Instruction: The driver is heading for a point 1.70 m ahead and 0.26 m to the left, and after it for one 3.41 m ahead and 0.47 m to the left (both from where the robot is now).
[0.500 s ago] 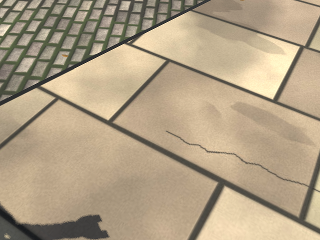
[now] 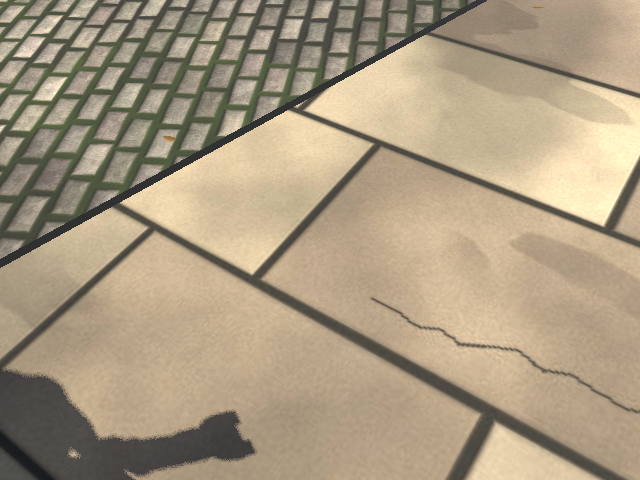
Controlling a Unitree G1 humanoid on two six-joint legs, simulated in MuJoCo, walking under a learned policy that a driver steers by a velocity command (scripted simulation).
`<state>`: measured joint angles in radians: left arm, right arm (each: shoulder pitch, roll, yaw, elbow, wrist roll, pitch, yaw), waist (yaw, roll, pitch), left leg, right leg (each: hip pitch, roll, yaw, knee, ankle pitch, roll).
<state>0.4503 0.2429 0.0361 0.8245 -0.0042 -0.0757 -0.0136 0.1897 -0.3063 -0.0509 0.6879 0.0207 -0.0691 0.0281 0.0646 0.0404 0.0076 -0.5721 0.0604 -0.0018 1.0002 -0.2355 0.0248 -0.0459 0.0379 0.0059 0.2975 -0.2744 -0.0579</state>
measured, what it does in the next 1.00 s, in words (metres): walks ahead: left foot, then right foot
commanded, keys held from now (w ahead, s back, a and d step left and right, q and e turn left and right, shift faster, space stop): w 1.00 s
